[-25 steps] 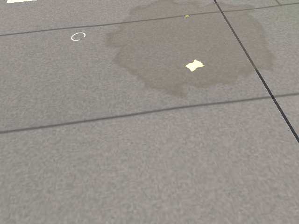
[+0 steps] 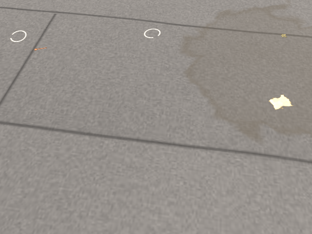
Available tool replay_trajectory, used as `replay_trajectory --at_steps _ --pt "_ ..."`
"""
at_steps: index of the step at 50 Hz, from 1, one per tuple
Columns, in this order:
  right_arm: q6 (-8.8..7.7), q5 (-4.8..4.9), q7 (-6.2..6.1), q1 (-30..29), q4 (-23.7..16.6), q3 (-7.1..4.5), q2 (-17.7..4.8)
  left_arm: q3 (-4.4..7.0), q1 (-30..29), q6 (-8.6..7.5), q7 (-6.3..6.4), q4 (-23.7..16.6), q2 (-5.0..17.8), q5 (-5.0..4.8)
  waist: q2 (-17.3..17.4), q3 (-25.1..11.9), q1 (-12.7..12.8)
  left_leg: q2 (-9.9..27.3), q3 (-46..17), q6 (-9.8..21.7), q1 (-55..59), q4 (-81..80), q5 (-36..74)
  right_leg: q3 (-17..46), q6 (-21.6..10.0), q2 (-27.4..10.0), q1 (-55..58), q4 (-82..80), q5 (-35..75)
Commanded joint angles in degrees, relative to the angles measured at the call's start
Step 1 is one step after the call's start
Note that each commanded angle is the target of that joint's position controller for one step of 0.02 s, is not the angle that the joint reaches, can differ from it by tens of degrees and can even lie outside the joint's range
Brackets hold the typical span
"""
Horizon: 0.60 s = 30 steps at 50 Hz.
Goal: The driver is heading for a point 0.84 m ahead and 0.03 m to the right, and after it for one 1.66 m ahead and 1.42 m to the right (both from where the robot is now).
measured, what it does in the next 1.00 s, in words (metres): walks ahead: right foot, then left foot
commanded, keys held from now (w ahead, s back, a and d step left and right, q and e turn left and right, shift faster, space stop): w+q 0.08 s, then w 0.82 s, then w+e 0.10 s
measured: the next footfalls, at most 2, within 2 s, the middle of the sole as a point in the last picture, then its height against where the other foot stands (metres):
right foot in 0.38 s outside the picture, level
left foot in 0.92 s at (123, 187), level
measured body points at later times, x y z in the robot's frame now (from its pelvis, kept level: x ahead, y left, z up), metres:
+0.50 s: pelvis +0.29 -0.05 +0.00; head +0.32 -0.04 +0.45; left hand +0.41 +0.23 -0.10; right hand +0.38 -0.31 -0.13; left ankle +0.14 +0.06 -0.64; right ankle +0.37 -0.12 -0.73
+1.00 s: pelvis +0.54 +0.05 +0.00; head +0.57 +0.07 +0.45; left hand +0.51 +0.32 -0.14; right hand +0.78 -0.16 -0.08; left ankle +0.61 +0.15 -0.73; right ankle +0.40 -0.12 -0.66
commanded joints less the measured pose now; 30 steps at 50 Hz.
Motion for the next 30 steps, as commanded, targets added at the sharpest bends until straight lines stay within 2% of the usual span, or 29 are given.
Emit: replay_trajectory --at_steps 1,4,8,10,13,16,17,18,19,20,21,22,23,24,25,26,28,30 --pt "-1.28 -0.15 -0.68 0.0 -4.6 -0.95 -5.3 1.99 1.1 -0.08 0.17 -4.7 6.5 1.29 1.0 -6.8 1.7 15.2 -21.8 11.4 12.8 -16.4 13.1 3.2 0.6 -3.9 -11.7 -5.3 4.5" --pt "-1.55 -0.02 -1.83 2.8 -4.2 -1.62 -8.2 1.56 -2.8 1.12 0.53 -6.8 4.6 2.19 1.4 -4.9 1.3 13.4 -17.6 11.3 8.4 -17.5 18.7 1.5 3.2 -2.7 -12.3 -14.3 10.4" --pt "-1.13 0.21 -2.71 6.7 -3.0 -1.16 -7.2 0.51 -10.3 0.9 -0.13 -8.6 2.5 1.75 4.6 -3.8 -2.3 10.3 -12.8 7.4 8.6 -16.8 15.8 0.2 3.2 -0.2 -10.3 -32.1 25.7" --pt "-1.18 0.17 -2.67 8.6 -2.0 -0.99 -7.2 0.18 -13.5 0.56 -0.8 -9.5 2.2 1.25 5.6 -3.0 -4.1 11.0 -13.4 6.5 9.1 -16.9 11.5 -0.4 2.6 0.9 -8.3 -37.2 30.1" --pt "-1.09 0.22 -2.62 11.2 -0.6 -0.91 -7.6 0.3 -17.1 -0.06 -1.67 -11.2 3.7 0.9 5.8 -1.6 -5.5 14.2 -16.7 6.6 15.5 -14.1 11.0 0.3 0.8 1.3 -11.0 -40.9 27.7" --pt "-0.48 0.02 -3.08 11.8 0.1 -1.12 -8.4 0.59 -16.6 -0.79 -2.41 -12.0 5.0 0.91 6.7 -1.4 -4.4 17.1 -19.6 5.7 22.0 -10.6 16.6 0.0 -1.7 2.0 -11.4 -43.5 20.6" --pt "-0.24 -0.03 -3.17 11.0 0.0 -1.21 -8.7 0.86 -14.3 -0.94 -2.42 -11.6 5.6 0.9 7.4 -2.1 -3.1 17.1 -19.5 5.1 22.6 -8.6 22.2 -0.8 -2.6 2.9 -8.2 -44.2 18.3" --pt "-0.05 -0.02 -3.16 9.6 -0.4 -1.12 -8.8 1.49 -9.4 -1.07 -2.25 -10.2 6.7 1.03 7.5 -4.8 -0.1 15.3 -17.9 4.1 22.2 -3.9 31.8 -2.5 -4.0 4.6 -0.8 -46.3 18.8" --pt "-0.06 -0.33 -2.96 8.2 -1.1 -0.59 -7.7 2.41 -1.3 -1.15 -1.99 -8.2 8.7 1.52 6.3 -10.8 3.6 12.2 -15.4 2.6 18.5 5.6 35.5 -0.9 -6.4 2.7 12.0 -45.2 22.0" --pt "-0.2 -1.32 -2.89 7.9 -2.4 0.45 -5.6 3.03 9.4 -0.95 -1.67 -6.9 12.0 2.07 0.0 -19.3 7.5 7.8 -11.8 0.6 8.2 22.6 20.5 10.7 -10.4 -7.2 28.4 -44.1 23.2" --pt "-1.12 0.37 -2.58 17.5 -1.8 1.58 -1.0 3.85 13.1 -0.47 -2.28 -4.5 14.2 2.02 -19.2 -24.4 3.3 -1.1 -9.3 -3.3 -13.6 40.8 -19.8 36.9 -19.4 -18.6 45.6 -49.9 12.5" --pt "-1.65 0.88 -2.42 15.1 -0.9 0.96 -6.2 2.43 12.3 -0.24 -2.43 -4.9 8.6 0.37 -12.2 -20.0 5.1 2.1 -13.5 -3.1 -21.0 46.6 -22.0 40.5 -17.5 -17.8 43.9 -53.4 1.6" --pt "-1.95 1.21 -2.15 8.5 -2.3 0.4 -8.3 1.71 8.2 0.21 -2.12 -5.6 6.1 0.2 -6.4 -11.6 5.3 4.8 -11.6 -3.0 -23.6 46.5 -16.5 31.3 -14.8 -15.7 36.1 -54.5 2.2" --pt "-2.12 0.6 -2.25 4.9 -3.2 0.59 -7.6 1.32 4.4 0.66 -2.06 -6.4 5.9 0.82 -1.1 -7.5 3.6 7.6 -8.9 -3.2 -21.6 43.9 -11.6 25.2 -13.5 -13.5 28.2 -56.0 8.0" --pt "-2.14 -0.33 -2.3 3.2 -3.6 0.35 -7.1 0.98 2.6 0.75 -2.22 -6.5 5.1 1.21 0.0 -4.7 2.4 9.3 -7.9 -3.6 -20.4 40.3 -9.0 21.5 -13.3 -11.5 22.7 -57.5 13.7" --pt "-1.88 -0.45 -2.24 4.2 -3.6 0.21 -6.3 0.62 2.0 0.62 -2.25 -6.5 4.6 1.73 -1.4 -4.7 0.8 10.8 -7.7 -3.8 -17.4 38.1 -7.4 18.5 -12.9 -9.9 19.6 -58.7 17.5" --pt "-1.27 -0.28 -2.29 5.9 -3.1 0.52 -4.4 0.62 2.7 0.29 -2.33 -5.7 4.7 1.36 -3.7 -5.2 -0.2 11.5 -6.3 -4.6 -15.3 34.3 -6.5 14.5 -13.4 -8.4 17.1 -60.7 22.3" --pt "-0.94 -0.62 -2.51 3.3 -4.2 0.83 -3.5 1.02 3.7 0.23 -1.96 -4.8 6.4 1.05 -3.5 -4.2 0.0 12.3 -5.3 -5.7 -17.2 29.6 -3.7 11.5 -14.0 -8.3 16.1 -62.4 26.1"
